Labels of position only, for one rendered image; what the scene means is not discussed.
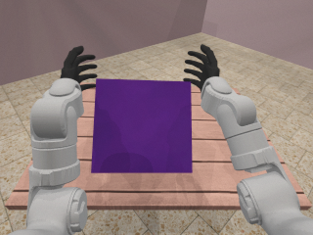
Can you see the robot right upper arm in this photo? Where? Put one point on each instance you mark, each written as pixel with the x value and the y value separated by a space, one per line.
pixel 267 200

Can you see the robot right forearm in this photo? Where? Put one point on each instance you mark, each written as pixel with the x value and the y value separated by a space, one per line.
pixel 237 116

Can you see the robot left hand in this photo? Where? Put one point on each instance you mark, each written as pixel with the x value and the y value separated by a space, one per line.
pixel 72 69

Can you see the carton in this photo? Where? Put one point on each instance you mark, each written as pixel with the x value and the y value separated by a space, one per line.
pixel 142 126

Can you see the robot left forearm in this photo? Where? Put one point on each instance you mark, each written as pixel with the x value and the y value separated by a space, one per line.
pixel 53 137

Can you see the robot right hand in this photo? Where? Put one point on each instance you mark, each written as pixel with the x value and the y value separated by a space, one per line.
pixel 209 66

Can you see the robot left upper arm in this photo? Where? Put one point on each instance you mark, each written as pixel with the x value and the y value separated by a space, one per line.
pixel 56 212

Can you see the table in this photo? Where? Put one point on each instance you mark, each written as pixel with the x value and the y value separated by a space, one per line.
pixel 211 186

